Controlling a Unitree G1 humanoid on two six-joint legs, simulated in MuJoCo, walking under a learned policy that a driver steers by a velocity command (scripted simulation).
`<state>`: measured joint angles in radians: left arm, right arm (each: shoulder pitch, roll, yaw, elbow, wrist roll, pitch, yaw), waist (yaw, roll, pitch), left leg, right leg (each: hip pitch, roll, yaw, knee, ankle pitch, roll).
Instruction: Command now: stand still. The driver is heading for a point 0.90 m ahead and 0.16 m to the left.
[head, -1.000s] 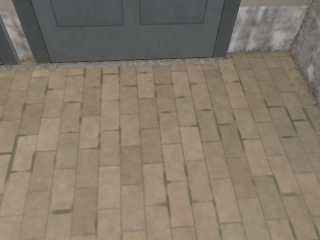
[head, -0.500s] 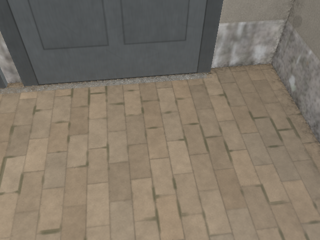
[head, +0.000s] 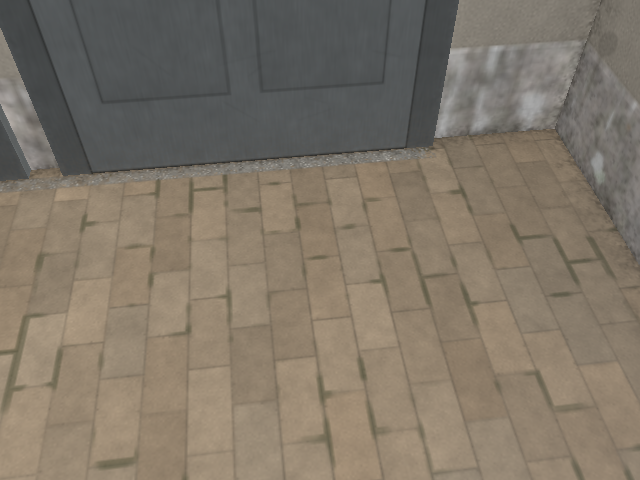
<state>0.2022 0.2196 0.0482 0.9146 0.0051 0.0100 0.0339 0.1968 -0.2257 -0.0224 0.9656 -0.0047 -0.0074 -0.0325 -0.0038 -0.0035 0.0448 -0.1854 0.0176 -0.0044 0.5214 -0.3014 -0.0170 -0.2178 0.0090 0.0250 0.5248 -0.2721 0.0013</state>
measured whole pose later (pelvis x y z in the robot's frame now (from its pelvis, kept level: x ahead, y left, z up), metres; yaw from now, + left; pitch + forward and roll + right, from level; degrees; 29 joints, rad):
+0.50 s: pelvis +0.09 -0.02 +0.00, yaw +0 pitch +1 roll +0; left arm 0.37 0.21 0.05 1.03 -0.01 -0.11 -0.02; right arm 0.27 -0.26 -0.04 0.97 0.04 -0.10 0.01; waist 0.03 0.02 -0.01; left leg -0.46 0.01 -0.03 1.18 -0.45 0.05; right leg -0.11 0.04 0.01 0.49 -0.40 -0.04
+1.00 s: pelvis +0.35 +0.05 +0.01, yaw +0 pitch +0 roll +1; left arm 0.21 0.27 0.05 0.91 -0.01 -0.08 0.02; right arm 0.27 -0.25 -0.04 0.95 -0.01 -0.10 0.04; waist -0.03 -0.04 0.02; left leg -0.21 -0.08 0.06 0.34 -0.12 0.09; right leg -0.60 -0.12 0.04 1.12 -0.24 -0.04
